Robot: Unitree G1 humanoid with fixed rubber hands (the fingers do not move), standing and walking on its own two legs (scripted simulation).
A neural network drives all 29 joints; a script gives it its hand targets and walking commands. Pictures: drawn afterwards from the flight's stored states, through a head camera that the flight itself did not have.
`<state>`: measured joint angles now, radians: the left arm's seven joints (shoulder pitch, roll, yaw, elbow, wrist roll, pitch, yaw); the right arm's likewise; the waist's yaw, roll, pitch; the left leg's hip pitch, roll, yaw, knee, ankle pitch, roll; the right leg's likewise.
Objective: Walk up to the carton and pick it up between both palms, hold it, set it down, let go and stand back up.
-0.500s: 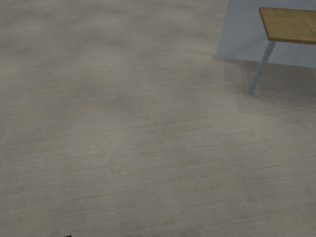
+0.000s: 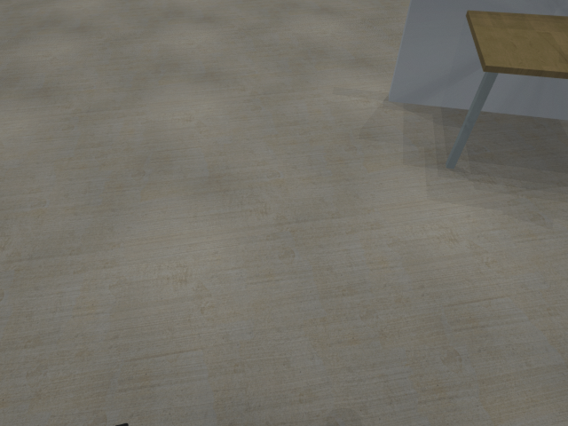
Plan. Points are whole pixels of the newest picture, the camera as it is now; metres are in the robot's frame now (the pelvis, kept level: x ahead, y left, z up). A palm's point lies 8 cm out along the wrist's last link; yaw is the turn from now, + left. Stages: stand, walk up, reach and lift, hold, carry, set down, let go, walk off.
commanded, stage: stand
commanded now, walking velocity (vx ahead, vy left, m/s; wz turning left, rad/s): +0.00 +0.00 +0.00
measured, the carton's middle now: out of the picture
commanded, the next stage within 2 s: walk up in 0.64 s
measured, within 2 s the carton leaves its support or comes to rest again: neither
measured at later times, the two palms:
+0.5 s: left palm out of the picture +0.09 +0.29 -0.11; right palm out of the picture +0.04 -0.28 -0.13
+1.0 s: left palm out of the picture +0.12 +0.29 -0.10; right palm out of the picture +0.06 -0.34 -0.11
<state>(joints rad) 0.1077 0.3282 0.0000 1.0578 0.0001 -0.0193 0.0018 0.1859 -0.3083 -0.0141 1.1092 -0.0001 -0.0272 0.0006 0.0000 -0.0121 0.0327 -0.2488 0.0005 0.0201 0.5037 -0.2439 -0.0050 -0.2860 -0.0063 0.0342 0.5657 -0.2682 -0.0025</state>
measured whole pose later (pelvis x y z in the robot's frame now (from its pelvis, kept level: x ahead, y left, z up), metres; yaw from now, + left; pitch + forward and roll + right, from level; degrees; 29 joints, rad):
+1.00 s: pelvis +0.02 -0.02 +0.00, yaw -3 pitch -2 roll +1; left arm 0.11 0.41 0.00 1.06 0.00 0.04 -0.11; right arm 0.19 -0.38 -0.07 1.09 0.00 -0.08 0.00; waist 0.00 -0.02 0.03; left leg -0.16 0.05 0.05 0.49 -0.29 0.00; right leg -0.36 -0.07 0.04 0.77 -0.39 0.00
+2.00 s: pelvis +0.35 -0.31 -0.01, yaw -13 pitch +1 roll +2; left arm 0.20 0.45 0.01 1.01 0.00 -0.02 -0.11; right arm 0.19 -0.46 -0.07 1.00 0.00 -0.09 0.00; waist 0.02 -0.04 0.02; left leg -0.49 0.12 0.09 0.99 -0.46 0.01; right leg -0.36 -0.03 -0.04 0.70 -0.36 -0.03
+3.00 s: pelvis +0.64 -0.60 -0.01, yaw -15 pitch -3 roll +2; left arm 0.13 0.46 0.01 1.00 0.00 0.02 -0.10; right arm 0.20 -0.44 -0.06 1.01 0.00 -0.10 -0.01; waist 0.01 -0.08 0.07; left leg -0.29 0.12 0.12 0.65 -0.30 0.02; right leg -0.39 -0.11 0.03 1.01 -0.45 -0.03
